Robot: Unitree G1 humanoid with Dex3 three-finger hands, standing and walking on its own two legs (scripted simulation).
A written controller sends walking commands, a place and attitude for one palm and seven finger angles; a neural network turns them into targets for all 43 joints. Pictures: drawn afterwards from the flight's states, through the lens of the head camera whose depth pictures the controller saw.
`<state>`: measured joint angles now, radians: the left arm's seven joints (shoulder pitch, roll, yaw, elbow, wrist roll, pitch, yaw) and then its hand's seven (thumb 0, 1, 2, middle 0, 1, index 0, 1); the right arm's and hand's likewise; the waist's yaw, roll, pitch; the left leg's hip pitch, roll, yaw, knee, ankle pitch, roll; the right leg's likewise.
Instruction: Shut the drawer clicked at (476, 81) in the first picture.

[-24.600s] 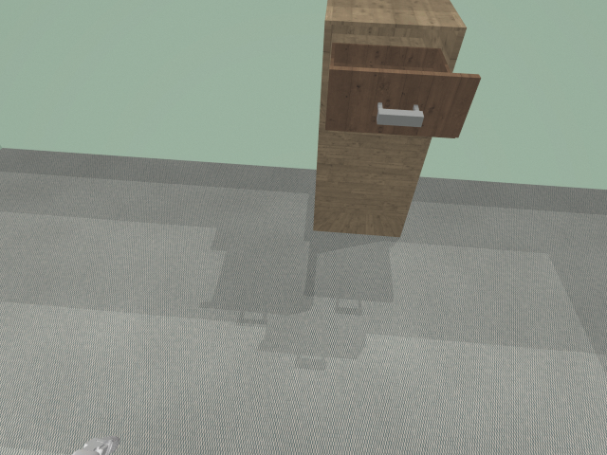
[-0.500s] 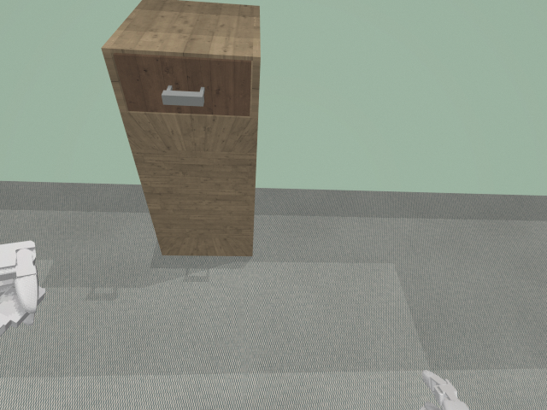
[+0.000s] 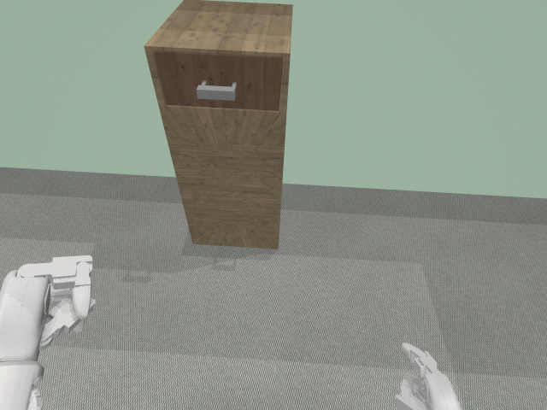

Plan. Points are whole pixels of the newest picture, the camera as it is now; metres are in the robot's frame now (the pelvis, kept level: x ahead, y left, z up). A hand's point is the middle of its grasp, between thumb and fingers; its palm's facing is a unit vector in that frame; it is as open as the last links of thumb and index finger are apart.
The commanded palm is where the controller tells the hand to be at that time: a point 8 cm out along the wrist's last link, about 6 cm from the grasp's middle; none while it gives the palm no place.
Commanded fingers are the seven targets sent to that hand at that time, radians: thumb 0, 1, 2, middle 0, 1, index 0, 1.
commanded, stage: let the arm hang, fingers relaxed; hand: left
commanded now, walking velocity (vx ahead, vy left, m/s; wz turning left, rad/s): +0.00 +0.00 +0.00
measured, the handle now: (217, 88) +0.91 +0.23 +0.03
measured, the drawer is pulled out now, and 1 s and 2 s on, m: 0.00 0.00 0.00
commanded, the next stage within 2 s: look to check the result in 1.06 s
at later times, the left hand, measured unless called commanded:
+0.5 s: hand out of the picture -0.12 +0.21 -0.17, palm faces +0.08 -0.96 -0.26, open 4.9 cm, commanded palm none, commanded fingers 0.00 0.90 0.90 -0.28 -0.39 -0.28 -0.39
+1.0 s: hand out of the picture +0.00 +0.19 -0.17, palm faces +0.08 -0.97 -0.23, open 7.3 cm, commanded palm none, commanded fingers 0.00 0.90 0.90 -0.20 -0.30 -0.20 -0.30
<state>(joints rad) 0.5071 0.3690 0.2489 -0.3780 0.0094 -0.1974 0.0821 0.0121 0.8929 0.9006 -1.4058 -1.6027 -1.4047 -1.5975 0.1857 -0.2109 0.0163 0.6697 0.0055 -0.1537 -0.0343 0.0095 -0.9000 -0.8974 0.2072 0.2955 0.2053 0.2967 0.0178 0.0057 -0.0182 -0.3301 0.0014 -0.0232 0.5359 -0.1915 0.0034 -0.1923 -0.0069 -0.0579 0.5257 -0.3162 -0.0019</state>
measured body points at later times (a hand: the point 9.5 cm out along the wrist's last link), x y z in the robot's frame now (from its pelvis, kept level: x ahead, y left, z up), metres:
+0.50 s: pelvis -0.03 +0.00 +0.00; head -0.02 +0.01 +0.45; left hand -0.12 +0.26 -0.15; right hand -0.03 -0.26 -0.15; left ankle +0.06 +0.12 -0.73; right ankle -0.02 -0.11 -0.73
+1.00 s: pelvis -0.01 -0.01 +0.00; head -0.01 -0.01 +0.45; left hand +0.00 +0.24 -0.15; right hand +0.02 -0.25 -0.15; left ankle +0.06 +0.12 -0.73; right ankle -0.02 -0.11 -0.73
